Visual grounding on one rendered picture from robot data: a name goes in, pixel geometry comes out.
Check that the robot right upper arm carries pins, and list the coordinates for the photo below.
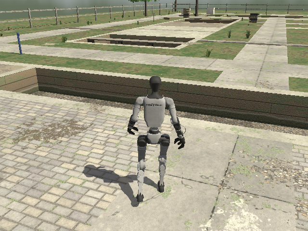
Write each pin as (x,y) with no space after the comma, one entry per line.
(172,110)

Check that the robot right forearm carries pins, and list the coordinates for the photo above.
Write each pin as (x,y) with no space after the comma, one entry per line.
(178,129)

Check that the right robot hand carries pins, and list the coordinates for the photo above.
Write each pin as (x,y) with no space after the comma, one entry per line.
(182,142)

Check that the robot left foot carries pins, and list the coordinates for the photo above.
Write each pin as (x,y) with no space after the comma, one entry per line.
(140,198)

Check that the robot foot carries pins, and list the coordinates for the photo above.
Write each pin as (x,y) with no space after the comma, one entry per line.
(160,188)
(140,198)

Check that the robot right foot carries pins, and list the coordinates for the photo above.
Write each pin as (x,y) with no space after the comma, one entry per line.
(160,188)

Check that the robot left upper arm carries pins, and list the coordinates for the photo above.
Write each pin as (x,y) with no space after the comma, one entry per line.
(136,108)

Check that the left robot hand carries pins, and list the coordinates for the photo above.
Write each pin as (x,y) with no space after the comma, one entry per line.
(130,132)

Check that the robot left forearm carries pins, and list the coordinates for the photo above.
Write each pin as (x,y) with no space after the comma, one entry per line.
(131,123)

